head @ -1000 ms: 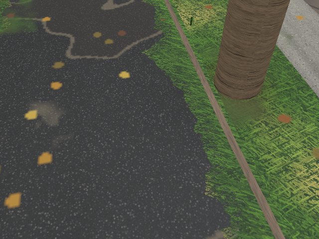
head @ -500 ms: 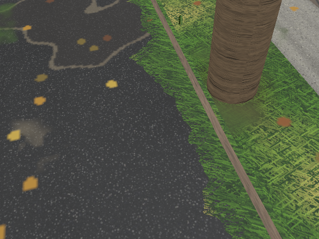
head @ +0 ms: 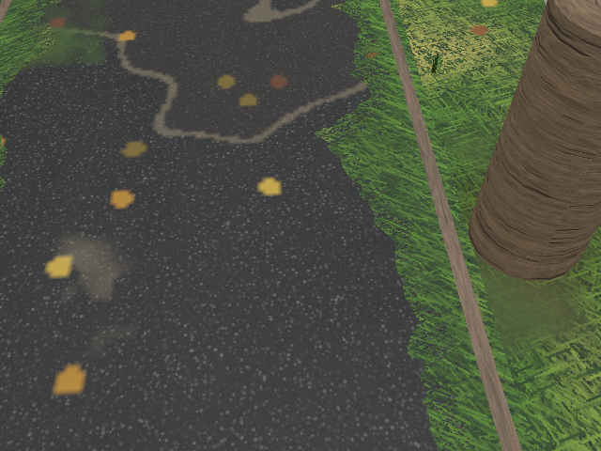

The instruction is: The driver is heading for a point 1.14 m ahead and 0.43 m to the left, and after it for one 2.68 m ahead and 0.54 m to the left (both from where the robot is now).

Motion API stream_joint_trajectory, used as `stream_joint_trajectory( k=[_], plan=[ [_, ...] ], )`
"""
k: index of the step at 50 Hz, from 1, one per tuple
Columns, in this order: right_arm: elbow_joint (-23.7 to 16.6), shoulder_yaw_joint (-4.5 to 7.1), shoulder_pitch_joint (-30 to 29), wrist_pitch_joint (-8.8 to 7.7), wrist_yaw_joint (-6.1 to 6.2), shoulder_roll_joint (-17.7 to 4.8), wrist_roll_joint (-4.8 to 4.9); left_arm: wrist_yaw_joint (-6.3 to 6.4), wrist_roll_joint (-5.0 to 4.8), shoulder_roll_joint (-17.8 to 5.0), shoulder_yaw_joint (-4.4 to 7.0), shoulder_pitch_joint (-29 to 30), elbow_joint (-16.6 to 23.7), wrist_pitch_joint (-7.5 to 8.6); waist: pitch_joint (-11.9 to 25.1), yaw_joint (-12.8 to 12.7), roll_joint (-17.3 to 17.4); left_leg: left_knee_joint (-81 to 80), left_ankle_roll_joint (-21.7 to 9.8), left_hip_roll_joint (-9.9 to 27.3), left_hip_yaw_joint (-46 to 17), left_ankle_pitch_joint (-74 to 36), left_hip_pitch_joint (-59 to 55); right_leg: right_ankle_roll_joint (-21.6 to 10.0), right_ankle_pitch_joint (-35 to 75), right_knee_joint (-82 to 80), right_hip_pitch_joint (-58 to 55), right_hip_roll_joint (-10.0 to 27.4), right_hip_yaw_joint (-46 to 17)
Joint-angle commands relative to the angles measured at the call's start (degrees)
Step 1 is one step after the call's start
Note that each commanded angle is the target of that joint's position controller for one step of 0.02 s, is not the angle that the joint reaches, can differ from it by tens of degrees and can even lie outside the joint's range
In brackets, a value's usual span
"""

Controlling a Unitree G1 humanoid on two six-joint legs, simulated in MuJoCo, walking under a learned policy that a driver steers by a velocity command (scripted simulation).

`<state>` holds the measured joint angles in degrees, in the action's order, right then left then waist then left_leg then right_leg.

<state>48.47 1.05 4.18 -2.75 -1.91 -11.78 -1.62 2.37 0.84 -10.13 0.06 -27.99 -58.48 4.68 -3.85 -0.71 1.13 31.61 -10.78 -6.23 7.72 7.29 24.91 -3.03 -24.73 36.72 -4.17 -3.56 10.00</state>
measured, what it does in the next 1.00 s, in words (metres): walks ahead, turning left: right foot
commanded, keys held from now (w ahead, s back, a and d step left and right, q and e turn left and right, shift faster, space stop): w+q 1.00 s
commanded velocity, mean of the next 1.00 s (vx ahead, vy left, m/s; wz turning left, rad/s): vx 0.50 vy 0.00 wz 0.57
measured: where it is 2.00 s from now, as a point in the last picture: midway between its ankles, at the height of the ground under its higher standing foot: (222, 343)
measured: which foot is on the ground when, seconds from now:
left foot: down 0.00-0.52, up 0.54-1.00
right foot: down 0.00-0.00, up 0.02-0.50, down 0.52-1.00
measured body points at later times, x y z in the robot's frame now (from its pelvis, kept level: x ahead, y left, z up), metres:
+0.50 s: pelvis +0.28 -0.02 +0.02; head +0.31 +0.00 +0.46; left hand +0.47 +0.25 -0.06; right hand +0.28 -0.31 -0.11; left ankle +0.10 +0.02 -0.71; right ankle +0.45 -0.10 -0.70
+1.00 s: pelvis +0.51 +0.06 +0.02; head +0.54 +0.09 +0.47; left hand +0.34 +0.25 -0.12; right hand +0.83 +0.02 -0.07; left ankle +0.58 +0.23 -0.68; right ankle +0.46 -0.09 -0.71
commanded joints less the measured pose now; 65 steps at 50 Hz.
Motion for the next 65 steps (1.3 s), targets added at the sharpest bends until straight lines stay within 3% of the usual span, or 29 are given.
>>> stream_joint_trajectory(
  k=[1, 2, 4, 5, 7, 9, 14, 20, 23, 25, 26, 27, 28, 29, 30, 31, 33, 37, 44, 48, 51, 53, 54, 55, 56, 57, 58, 61, 65],
  plan=[
    [3.7, 5.02, 21.8, 0.79, 1.08, -15.8, 0.01, -0.98, -0.07, -5.9, 1.66, 1.6, 9.2, 0.87, 17.4, 5.8, 10.2, -7.8, -18.2, 25.1, -49.2, -3.9, -43.9, 2.0, -7.0, 54.9, 41.5, -1.5, -9.6],
    [3.4, 5.18, 17.8, 0.98, 1.06, -14.0, 1.9, -1.57, 0.88, -9.0, 1.83, 6.2, 10.3, 1.62, 11.6, 6.1, 1.8, -15.6, -17.2, 24.0, -47.6, 10.7, -37.9, 0.3, 0.1, 50.6, 47.6, 2.5, -15.3],
    [2.3, 3.81, 11.9, 0.79, 1.18, -8.2, 1.19, -2.24, 0.53, -10.4, 2.37, 10.5, 11.5, 2.28, -0.3, 1.4, -5.7, -21.5, -11.5, 20.4, -38.5, 9.8, -20.4, 0.3, 6.5, 40.2, 44.0, 6.7, -13.9],
    [2.0, 3.39, 11.3, 0.19, 1.39, -7.3, 1.21, -2.2, 1.3, -9.8, 2.26, 10.2, 11.5, 1.27, -1.1, -0.5, -7.0, -21.6, -9.7, 17.8, -34.6, 3.4, -15.3, 1.3, 6.6, 36.7, 40.3, 7.9, -14.1],
    [2.4, 3.24, 12.1, -1.12, 1.46, -8.2, 1.37, -2.45, 2.17, -7.5, 1.75, 9.6, 11.9, -1.1, -0.5, -2.1, -5.3, -21.7, -8.1, 14.3, -28.5, -5.7, -9.8, 3.2, 7.2, 31.0, 35.7, 8.9, -12.8],
    [2.8, 3.68, 14.1, -1.67, 1.5, -10.2, 1.54, -2.6, 2.11, -7.1, 1.62, 12.6, 13.7, -2.02, -0.1, -1.5, -2.8, -21.8, -6.7, 11.8, -25.0, -10.4, -8.3, 4.5, 11.5, 25.4, 36.0, 9.3, -11.2],
    [3.8, 3.69, 22.2, -1.01, 1.71, -10.2, 1.75, -3.07, 1.65, -8.2, 1.81, 25.2, 18.5, -2.72, 0.6, 4.0, 1.6, -19.5, -1.0, 9.9, -25.5, -16.1, -17.0, 5.8, 23.8, 13.0, 43.5, 8.4, -10.3],
    [3.6, 3.83, 27.5, -0.55, 2.62, -10.9, 0.72, -3.83, 1.16, -8.3, 0.93, 36.0, 23.0, -2.02, 0.5, 7.7, 3.5, -14.4, -1.8, 11.2, -29.3, -23.3, -28.2, 5.1, 22.0, 2.5, 46.8, 4.8, -10.3],
    [2.3, 4.23, 24.7, -0.65, 3.24, -12.2, 0.45, -3.72, 0.57, -9.6, 0.99, 33.9, 23.6, -1.09, 1.2, 5.2, 4.7, -11.2, -0.5, 12.4, -31.0, -27.2, -27.2, 3.2, 20.0, -4.7, 37.3, 3.1, -11.3],
    [1.1, 4.48, 20.3, -1.18, 2.74, -13.5, 0.66, -2.7, 0.21, -12.5, 2.21, 21.8, 20.1, -0.36, 6.3, -0.6, 3.8, -1.3, 2.3, 9.8, -29.8, -36.2, -22.1, 1.0, 17.5, -9.4, 18.5, 0.6, -10.6],
    [0.5, 4.41, 18.9, -1.84, 2.0, -13.3, 1.32, -1.8, 0.72, -14.8, 3.1, 12.9, 18.2, 0.44, 11.5, -5.1, 1.2, 9.9, 3.6, 6.7, -27.4, -31.1, -16.1, -1.0, 18.5, -11.2, 4.8, 4.6, -13.8],
    [-1.5, 3.18, 20.4, -2.42, 1.81, -8.4, 1.95, -0.62, 2.18, -19.1, 4.14, 3.2, 17.7, 0.59, 21.0, -7.2, -6.5, 25.8, 4.2, 3.5, -22.0, -6.4, -8.3, -3.3, 8.1, -11.2, -8.8, 20.2, -28.3],
    [-2.6, 2.78, 27.7, -1.79, 1.95, -6.3, 3.34, -0.85, 2.47, -21.8, 5.02, 6.4, 18.0, -0.33, 25.1, -1.7, -20.2, 38.1, 5.7, -3.6, -16.4, 26.3, 7.3, -10.2, 4.5, -18.3, -16.1, 30.5, -53.8],
    [-0.6, 3.27, 25.2, -0.67, 2.54, -11.0, 1.05, -1.24, 1.57, -15.7, 4.47, 10.6, 18.8, -0.94, 16.1, -0.6, -8.7, 41.9, 5.4, 2.7, -15.8, 20.3, 12.0, -9.1, -2.9, -19.6, -7.6, 27.7, -51.2],
    [-1.0, 3.5, 20.6, -0.36, 1.9, -11.0, 0.52, -1.47, 1.05, -11.3, 3.43, 14.0, 19.2, -0.92, 9.0, -0.4, -3.4, 40.2, 5.8, 4.5, -14.8, 14.4, 11.1, -7.8, 0.0, -21.0, 0.6, 24.6, -41.3],
    [-1.5, 3.38, 18.7, -0.12, 1.42, -9.8, 0.48, -1.77, 1.33, -9.7, 2.99, 15.2, 18.8, -0.77, 5.7, 0.3, -2.0, 38.6, 6.3, 6.0, -13.9, 11.9, 10.0, -6.8, 7.4, -22.6, 5.7, 22.1, -34.2],
    [-2.0, 3.22, 18.0, 1.14, 0.25, -8.3, -0.45, -1.83, 0.88, -9.3, 2.82, 13.5, 17.0, -0.01, 3.4, 1.5, -5.7, 36.7, 6.9, 8.0, -12.7, 10.9, 7.8, -5.5, 15.8, -24.8, 11.3, 18.8, -25.0],
    [-4.9, 2.79, 12.5, 2.36, -1.04, -6.8, -0.6, -2.55, -0.1, -9.5, 3.18, 10.3, 14.6, 1.88, 2.7, 1.7, -6.6, 35.6, 7.3, 9.1, -11.7, 6.3, 12.9, -6.2, 27.8, -27.1, 10.7, 18.6, -16.3],
    [-10.5, 1.16, -2.0, 1.75, -2.67, -4.6, -0.21, -2.49, 0.17, -10.4, 3.43, 6.2, 11.8, 1.48, -0.1, -0.6, -5.9, 16.1, 7.4, 9.3, -6.3, -7.8, 13.1, -4.4, 34.2, -27.6, 9.4, 16.2, -3.7],
    [-13.1, 0.87, -7.7, 1.76, -3.04, -5.1, -0.66, -1.71, 0.25, -12.4, 3.92, 2.6, 9.9, 0.65, -1.5, -2.2, -5.6, 7.3, 5.3, 8.6, -2.7, -3.0, 11.2, -3.9, 38.2, -25.7, 2.9, 18.7, -1.2],
    [-12.8, 1.46, -5.1, 1.8, -2.28, -6.3, -1.17, -1.07, 0.49, -14.5, 4.3, 1.5, 8.7, -0.69, 1.6, -0.4, -6.8, 3.6, 2.2, 3.8, 0.6, 6.2, 3.3, -2.9, 60.4, -14.8, -1.2, 19.4, 2.2],
    [-8.6, 3.05, 8.8, 1.05, -1.35, -8.8, -1.67, -0.91, 0.28, -15.7, 4.42, 2.0, 9.0, -1.72, 9.8, 5.6, -5.2, -2.1, -1.1, -0.3, 0.1, 6.8, -14.4, -1.7, 62.1, 5.7, 3.4, 18.4, 4.4],
    [-6.3, 4.77, 18.2, 0.92, -0.29, -13.4, -2.07, -1.11, 0.53, -14.1, 3.94, 1.9, 11.0, -1.69, 16.6, 9.1, 0.5, -4.1, -4.1, 9.1, -13.1, 13.5, -29.8, 0.0, 42.2, 22.7, 16.1, 17.1, 4.5],
    [-8.0, 5.99, 15.4, 1.5, 0.48, -18.6, -0.48, -2.43, -0.23, -8.5, 2.87, 1.6, 15.6, -1.22, 21.4, 4.7, 15.1, -10.7, -11.8, 26.0, -45.6, 14.9, -46.0, 3.6, -6.0, 43.6, 42.2, 5.0, 1.6],
    [-8.8, 5.92, 17.8, 2.13, 1.24, -17.5, 0.28, -2.27, 0.2, -13.7, 3.84, 7.8, 16.7, -0.8, 20.4, 8.4, 4.7, -14.2, -12.4, 27.5, -46.7, -1.3, -43.7, 3.6, -3.5, 46.8, 47.6, 5.1, -8.3],
    [-7.4, 5.18, 15.3, 1.84, 1.98, -14.7, 0.64, -2.24, -0.87, -11.8, 3.31, 10.5, 17.1, -0.4, 13.5, 6.3, 1.5, -12.4, -11.4, 26.1, -35.0, -18.6, -37.7, 3.3, 2.1, 44.5, 47.5, 8.1, -9.7],
    [-6.4, 4.23, 13.4, 1.14, 2.08, -11.4, 1.1, -1.94, -1.0, -10.6, 2.8, 8.9, 15.9, -0.21, 8.3, 3.1, -1.5, -12.1, -8.9, 23.3, -28.1, -33.5, -28.6, 3.3, 3.4, 38.5, 42.8, 9.6, -9.7],
    [-6.5, 2.78, 8.7, -0.37, 1.77, -8.3, 1.34, -2.08, 1.23, -9.6, 2.86, 4.4, 13.6, -3.41, 6.9, -2.0, -1.0, -13.9, -4.4, 17.5, -18.5, -42.8, -17.7, 3.8, 3.5, 30.8, 32.6, 9.9, -9.9],
    [-4.1, 2.69, 11.4, -0.84, 1.62, -9.5, 1.1, -2.67, 0.82, -8.2, 2.89, 6.3, 13.6, -4.77, 6.8, -2.1, 0.5, -15.2, -2.2, 14.7, -13.6, -47.9, -16.6, 4.2, 10.6, 23.9, 32.8, 8.2, -8.5]
  ],
)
